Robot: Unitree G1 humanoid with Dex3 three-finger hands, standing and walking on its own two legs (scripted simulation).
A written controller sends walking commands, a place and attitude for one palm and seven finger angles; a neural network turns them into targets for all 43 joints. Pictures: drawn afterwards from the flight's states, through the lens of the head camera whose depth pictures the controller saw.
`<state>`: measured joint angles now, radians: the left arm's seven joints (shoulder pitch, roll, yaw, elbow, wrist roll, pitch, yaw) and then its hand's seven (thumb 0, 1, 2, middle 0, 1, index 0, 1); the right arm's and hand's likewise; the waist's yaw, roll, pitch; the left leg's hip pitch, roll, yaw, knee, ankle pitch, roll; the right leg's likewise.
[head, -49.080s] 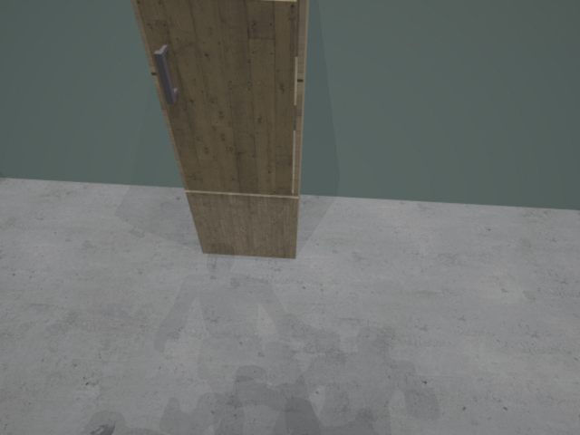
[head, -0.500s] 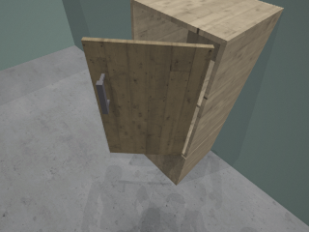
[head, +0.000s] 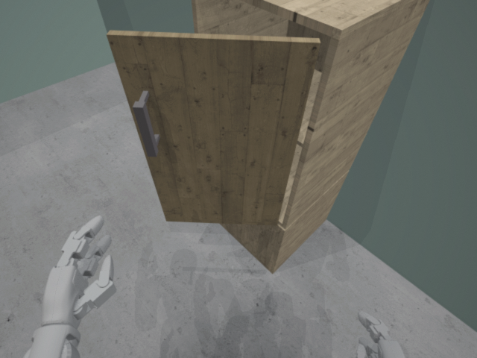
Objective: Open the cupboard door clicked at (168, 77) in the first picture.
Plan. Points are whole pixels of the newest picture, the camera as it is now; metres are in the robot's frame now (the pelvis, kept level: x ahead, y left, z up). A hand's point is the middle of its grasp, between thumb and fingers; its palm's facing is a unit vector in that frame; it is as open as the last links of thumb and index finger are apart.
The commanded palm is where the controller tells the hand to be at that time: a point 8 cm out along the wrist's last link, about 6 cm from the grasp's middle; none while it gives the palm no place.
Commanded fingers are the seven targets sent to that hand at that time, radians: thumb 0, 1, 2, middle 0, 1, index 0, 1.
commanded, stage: raise the hand with hooked fingers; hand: left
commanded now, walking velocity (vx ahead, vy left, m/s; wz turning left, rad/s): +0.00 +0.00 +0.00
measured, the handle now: (148, 124) +0.54 +0.21 +0.09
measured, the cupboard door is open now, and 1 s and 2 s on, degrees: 44 44 44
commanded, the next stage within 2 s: move the hooked fingers beside the handle in 1.86 s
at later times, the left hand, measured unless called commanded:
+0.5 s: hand (98, 292) +0.22 +0.22 +0.03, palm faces +0.00 -1.00 -0.06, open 10.5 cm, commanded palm +0.18 +0.28 +0.03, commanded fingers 0.00 0.01 0.52 -0.26 -0.87 -0.26 -0.87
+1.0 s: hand (63, 254) +0.26 +0.27 +0.07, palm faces +0.02 -1.00 -0.03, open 13.4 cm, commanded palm +0.23 +0.32 +0.08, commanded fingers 0.00 -0.50 0.30 -0.30 -1.20 -0.30 -1.20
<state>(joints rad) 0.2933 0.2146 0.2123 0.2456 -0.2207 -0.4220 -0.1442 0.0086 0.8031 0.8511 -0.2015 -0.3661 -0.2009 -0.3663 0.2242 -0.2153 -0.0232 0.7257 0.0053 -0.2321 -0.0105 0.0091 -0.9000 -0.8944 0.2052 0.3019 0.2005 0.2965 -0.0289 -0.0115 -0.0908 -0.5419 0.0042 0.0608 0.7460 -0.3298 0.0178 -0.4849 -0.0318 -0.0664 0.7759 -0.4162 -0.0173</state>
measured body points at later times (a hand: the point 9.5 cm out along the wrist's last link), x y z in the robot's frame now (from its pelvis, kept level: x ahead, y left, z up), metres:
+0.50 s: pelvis -0.02 -0.03 -0.03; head +0.03 -0.03 +0.42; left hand +0.21 +0.28 +0.03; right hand +0.14 -0.26 -0.12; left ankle +0.02 +0.11 -0.71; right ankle -0.02 -0.11 -0.71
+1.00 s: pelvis +0.00 +0.02 -0.01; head +0.03 +0.03 +0.44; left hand +0.25 +0.33 +0.07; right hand +0.17 -0.22 -0.07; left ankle +0.02 +0.11 -0.71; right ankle -0.02 -0.11 -0.71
